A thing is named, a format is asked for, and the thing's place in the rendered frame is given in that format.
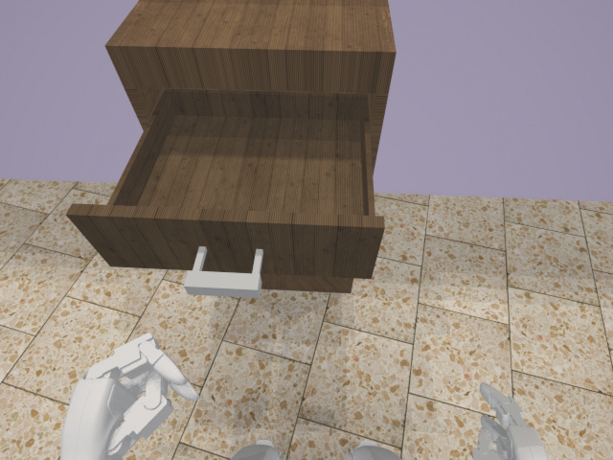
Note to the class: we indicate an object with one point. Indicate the handle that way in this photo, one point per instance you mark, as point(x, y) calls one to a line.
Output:
point(229, 284)

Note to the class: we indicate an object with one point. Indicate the right robot shin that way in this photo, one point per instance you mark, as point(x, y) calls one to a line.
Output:
point(367, 443)

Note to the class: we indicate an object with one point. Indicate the drawer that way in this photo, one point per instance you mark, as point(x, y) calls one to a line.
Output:
point(287, 172)

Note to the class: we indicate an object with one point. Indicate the robot right hand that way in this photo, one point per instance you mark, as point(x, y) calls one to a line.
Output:
point(519, 442)

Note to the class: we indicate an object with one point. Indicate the robot left hand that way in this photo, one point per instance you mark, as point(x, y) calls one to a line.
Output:
point(91, 429)

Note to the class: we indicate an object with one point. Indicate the cabinet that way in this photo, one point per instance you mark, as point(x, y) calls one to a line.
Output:
point(307, 46)

